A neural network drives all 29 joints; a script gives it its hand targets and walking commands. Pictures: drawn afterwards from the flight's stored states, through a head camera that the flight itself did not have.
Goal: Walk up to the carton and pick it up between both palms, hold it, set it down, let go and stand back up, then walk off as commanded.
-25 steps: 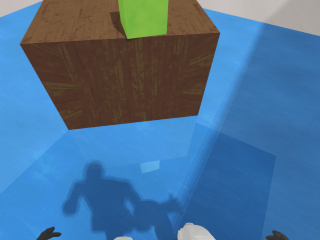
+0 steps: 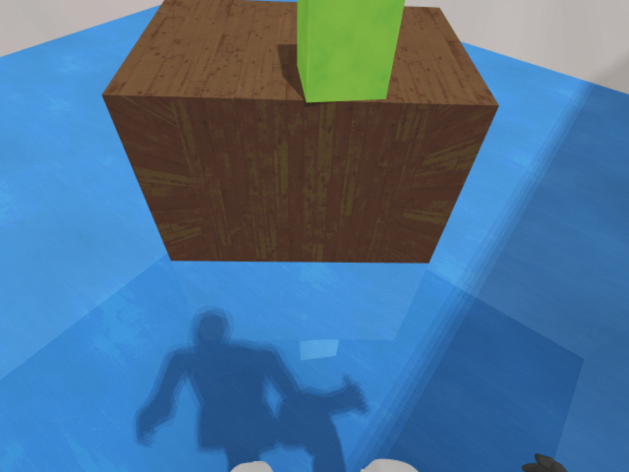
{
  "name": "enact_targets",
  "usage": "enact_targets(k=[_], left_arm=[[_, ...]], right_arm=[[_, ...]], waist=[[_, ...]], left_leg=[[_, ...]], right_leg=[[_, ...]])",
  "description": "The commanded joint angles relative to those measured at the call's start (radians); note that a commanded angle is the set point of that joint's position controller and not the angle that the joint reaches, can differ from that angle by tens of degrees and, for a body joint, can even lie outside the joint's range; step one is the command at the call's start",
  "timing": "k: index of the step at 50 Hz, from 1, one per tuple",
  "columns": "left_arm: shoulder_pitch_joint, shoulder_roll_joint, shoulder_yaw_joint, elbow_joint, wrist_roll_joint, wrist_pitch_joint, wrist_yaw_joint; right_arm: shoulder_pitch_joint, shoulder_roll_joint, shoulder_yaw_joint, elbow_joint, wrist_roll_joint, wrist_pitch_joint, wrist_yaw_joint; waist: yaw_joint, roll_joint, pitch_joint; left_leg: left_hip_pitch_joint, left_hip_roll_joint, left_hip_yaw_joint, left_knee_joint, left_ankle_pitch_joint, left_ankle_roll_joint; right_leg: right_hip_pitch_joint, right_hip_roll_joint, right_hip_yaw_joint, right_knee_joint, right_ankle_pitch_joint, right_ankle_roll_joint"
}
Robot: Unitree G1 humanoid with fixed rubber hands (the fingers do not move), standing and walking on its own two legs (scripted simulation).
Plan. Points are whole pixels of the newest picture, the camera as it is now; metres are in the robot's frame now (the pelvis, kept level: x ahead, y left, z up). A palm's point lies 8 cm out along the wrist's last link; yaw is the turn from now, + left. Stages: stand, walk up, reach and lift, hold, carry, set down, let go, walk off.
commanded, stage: walk up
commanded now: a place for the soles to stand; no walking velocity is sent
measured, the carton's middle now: (343, 33) +1.05 -0.08 +0.07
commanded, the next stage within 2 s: none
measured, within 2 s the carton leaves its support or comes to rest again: neither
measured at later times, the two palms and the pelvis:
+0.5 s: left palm out of the picture +0.12 +0.26 -0.09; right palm (579, 438) +0.17 -0.36 -0.10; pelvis +0.09 -0.06 +0.00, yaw +2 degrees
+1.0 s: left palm (174, 404) +0.23 +0.21 -0.10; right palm (583, 377) +0.26 -0.41 -0.10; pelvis +0.18 -0.11 -0.01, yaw +2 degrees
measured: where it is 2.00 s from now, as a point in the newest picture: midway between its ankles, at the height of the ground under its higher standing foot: (335, 469)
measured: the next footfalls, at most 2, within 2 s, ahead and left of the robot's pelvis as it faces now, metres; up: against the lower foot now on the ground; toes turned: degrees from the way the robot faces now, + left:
right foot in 0.24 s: +0.16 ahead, -0.18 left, +0.00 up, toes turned -3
left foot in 0.54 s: +0.20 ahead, +0.08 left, +0.00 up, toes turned +0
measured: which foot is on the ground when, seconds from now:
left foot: down 0.00-0.24, up 0.26-0.52, down 0.54-0.90, up 0.92-1.00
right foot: up 0.00-0.22, down 0.24-0.58, up 0.60-0.86, down 0.88-1.00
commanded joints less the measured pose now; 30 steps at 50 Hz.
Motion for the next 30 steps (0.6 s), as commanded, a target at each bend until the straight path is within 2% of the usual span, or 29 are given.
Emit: enact_targets(k=[1,2,3,4,5,6,7,8,9,10,11,12,13,14,15,16,18,19,20,21,22,23,24,25,26,27,28,29,30], left_arm=[[-0.086,0.231,0.080,-0.122,0.013,-0.028,0.008],[-0.054,0.229,0.085,-0.118,0.024,-0.033,0.008],[-0.025,0.226,0.089,-0.107,0.027,-0.036,0.008],[-0.032,0.217,0.081,-0.103,0.024,-0.039,0.008],[-0.026,0.226,0.081,-0.093,0.026,-0.037,0.011],[-0.046,0.221,0.081,-0.087,0.017,-0.044,0.008],[-0.056,0.226,0.083,-0.093,0.022,-0.045,0.007],[-0.045,0.227,0.086,-0.084,0.023,-0.050,0.010],[-0.029,0.229,0.084,-0.091,0.015,-0.059,0.005],[-0.001,0.204,0.086,-0.069,0.017,-0.066,0.004],[0.105,0.201,0.103,-0.034,0.013,-0.078,0.010],[0.219,0.244,0.116,-0.002,0.019,-0.090,0.023],[0.237,0.315,0.131,-0.011,0.041,-0.091,0.034],[0.159,0.382,0.144,-0.048,0.034,-0.097,0.033],[0.082,0.398,0.137,-0.058,0.015,-0.090,0.026],[0.040,0.380,0.127,-0.065,0.009,-0.085,0.028],[-0.034,0.324,0.115,-0.074,0.006,-0.080,0.032],[-0.022,0.323,0.114,-0.076,0.013,-0.075,0.028],[-0.007,0.314,0.114,-0.063,0.013,-0.080,0.023],[0.003,0.341,0.110,-0.078,0.019,-0.077,0.019],[0.020,0.332,0.113,-0.070,0.015,-0.079,0.017],[-0.002,0.347,0.121,-0.085,0.019,-0.072,0.013],[0.016,0.335,0.116,-0.084,0.017,-0.069,0.014],[0.046,0.331,0.107,-0.091,0.020,-0.071,0.014],[0.033,0.322,0.111,-0.097,0.017,-0.065,0.012],[0.004,0.308,0.092,-0.101,0.013,-0.056,0.008],[-0.047,0.260,0.081,-0.122,0.014,-0.050,0.008],[-0.063,0.187,0.053,-0.149,0.017,-0.039,0.010],[-0.083,0.109,0.031,-0.158,0.000,-0.039,0.010]], right_arm=[[0.131,-0.350,-0.127,0.016,0.011,-0.037,-0.041],[0.123,-0.319,-0.127,0.011,0.009,-0.036,-0.036],[0.126,-0.306,-0.121,0.010,0.006,-0.035,-0.031],[0.123,-0.305,-0.117,0.001,0.008,-0.030,-0.031],[0.122,-0.311,-0.126,-0.005,0.005,-0.030,-0.030],[0.104,-0.320,-0.119,-0.006,0.001,-0.028,-0.032],[0.092,-0.329,-0.123,-0.019,-0.003,-0.030,-0.029],[0.051,-0.334,-0.127,-0.021,0.001,-0.030,-0.031],[-0.003,-0.326,-0.124,-0.036,0.001,-0.027,-0.032],[-0.026,-0.321,-0.118,-0.033,0.004,-0.023,-0.031],[-0.071,-0.297,-0.110,-0.029,0.003,-0.015,-0.029],[-0.042,-0.221,-0.083,-0.040,-0.001,-0.007,-0.024],[0.034,-0.122,-0.049,-0.029,0.005,-0.004,-0.022],[0.037,-0.189,-0.072,-0.024,0.006,-0.002,-0.021],[-0.085,-0.304,-0.096,-0.033,0.003,0.001,-0.028],[-0.063,-0.316,-0.101,-0.012,0.007,-0.006,-0.017],[-0.026,-0.299,-0.107,0.011,0.012,-0.005,-0.006],[-0.002,-0.284,-0.108,0.017,0.005,-0.009,0.002],[-0.010,-0.279,-0.112,0.002,0.002,-0.010,0.009],[-0.010,-0.272,-0.115,-0.006,0.002,-0.011,0.012],[0.009,-0.276,-0.119,0.003,-0.005,-0.004,0.016],[0.008,-0.270,-0.115,0.002,-0.001,-0.006,0.021],[0.001,-0.257,-0.111,0.014,0.003,-0.007,0.022],[0.006,-0.246,-0.113,0.009,0.008,-0.012,0.018],[0.029,-0.248,-0.114,0.019,0.007,-0.013,0.018],[0.064,-0.241,-0.114,0.033,0.010,-0.020,0.015],[0.157,-0.257,-0.122,0.060,-0.001,-0.029,0.006],[0.269,-0.300,-0.142,0.096,-0.019,-0.040,-0.011],[0.299,-0.417,-0.171,0.068,-0.022,-0.046,-0.020]], waist=[[-0.044,0.147,-0.028],[-0.045,0.193,-0.056],[-0.043,0.223,-0.142],[-0.048,0.255,-0.125],[-0.037,0.272,-0.162],[-0.038,0.297,-0.145],[-0.029,0.285,-0.134],[-0.012,0.283,-0.116],[0.004,0.324,-0.144],[0.033,0.292,-0.162],[0.104,0.230,-0.151],[0.140,0.074,-0.193],[0.148,-0.165,-0.209],[0.103,-0.165,-0.096],[0.112,-0.049,-0.011],[0.081,-0.055,0.055],[0.039,-0.075,0.101],[0.032,-0.105,0.110],[0.032,-0.077,0.130],[0.038,-0.151,0.122],[0.046,-0.140,0.092],[0.049,-0.173,0.112],[0.062,-0.139,0.063],[0.070,-0.169,0.042],[0.055,-0.155,-0.006],[0.015,-0.140,-0.059],[-0.032,-0.121,-0.079],[-0.094,0.086,-0.125],[-0.128,0.348,-0.128]], left_leg=[[0.378,0.313,-0.593,-0.430,-0.303,0.273],[0.399,0.286,-0.540,-0.398,-0.163,0.247],[0.458,0.265,-0.503,-0.352,-0.066,0.240],[0.451,0.286,-0.480,-0.317,0.013,0.262],[0.443,0.278,-0.448,-0.302,0.016,0.261],[0.390,0.294,-0.409,-0.291,0.053,0.287],[0.351,0.319,-0.456,-0.295,0.078,0.303],[0.281,0.322,-0.448,-0.294,0.049,0.290],[0.228,0.311,-0.350,-0.252,0.059,0.257],[0.101,0.277,-0.303,-0.210,0.066,0.230],[-0.046,0.231,-0.195,-0.073,0.108,0.174],[-0.149,0.136,-0.114,0.177,0.057,0.125],[-0.327,0.007,-0.010,0.426,-0.121,0.059],[-0.531,-0.052,0.028,0.504,-0.240,0.023],[-0.530,0.035,-0.078,0.487,-0.211,0.024],[-0.483,0.087,-0.010,0.474,-0.148,0.021],[-0.363,0.114,-0.002,0.370,-0.094,0.017],[-0.278,0.102,0.020,0.306,-0.130,0.017],[-0.246,0.115,0.011,0.260,-0.153,0.020],[-0.219,0.097,0.041,0.221,-0.195,0.025],[-0.210,0.099,0.050,0.202,-0.158,0.015],[-0.175,0.088,0.065,0.138,-0.199,0.012],[-0.159,0.081,0.074,0.086,-0.170,0.015],[-0.141,0.077,0.080,0.022,-0.165,0.029],[-0.080,0.061,0.089,-0.041,-0.141,0.037],[0.050,0.038,0.101,-0.127,-0.078,0.042],[0.206,0.027,0.068,-0.188,-0.068,0.057],[0.402,0.059,-0.076,-0.231,-0.190,0.091],[0.524,0.337,-0.655,-0.476,-0.554,0.183]], right_leg=[[-0.454,-0.054,0.167,0.149,0.007,0.031],[-0.439,-0.067,0.178,0.131,0.041,0.043],[-0.408,-0.049,0.176,0.107,0.031,0.044],[-0.418,-0.046,0.149,0.076,-0.034,0.049],[-0.373,-0.051,0.154,0.057,-0.032,0.046],[-0.358,-0.043,0.119,0.007,-0.088,0.045],[-0.350,-0.065,0.131,-0.002,-0.021,0.041],[-0.293,-0.062,0.127,-0.043,0.012,0.036],[-0.207,-0.078,0.128,-0.158,0.057,0.025],[-0.040,-0.049,0.096,-0.241,0.118,0.009],[0.199,-0.027,0.070,-0.419,0.227,0.016],[0.388,-0.010,0.111,-0.505,0.209,0.018],[0.460,-0.175,0.404,-0.554,-0.082,-0.004],[0.375,-0.378,0.882,-0.796,-0.460,-0.125],[0.283,-0.404,0.867,-0.837,-0.617,-0.183],[0.208,-0.367,0.777,-0.810,-0.542,-0.196],[0.087,-0.306,0.602,-0.795,-0.420,-0.163],[0.016,-0.288,0.535,-0.773,-0.355,-0.196],[-0.016,-0.301,0.522,-0.759,-0.325,-0.207],[-0.019,-0.301,0.486,-0.757,-0.357,-0.217],[0.016,-0.277,0.460,-0.753,-0.351,-0.200],[0.022,-0.278,0.436,-0.733,-0.302,-0.209],[0.099,-0.269,0.413,-0.702,-0.228,-0.203],[0.131,-0.260,0.394,-0.657,-0.146,-0.201],[0.145,-0.239,0.366,-0.604,-0.130,-0.185],[0.075,-0.199,0.296,-0.537,-0.125,-0.164],[-0.026,-0.173,0.235,-0.406,-0.094,-0.128],[-0.217,-0.095,0.153,-0.131,-0.080,-0.084],[-0.499,0.073,0.030,0.156,-0.106,0.009]])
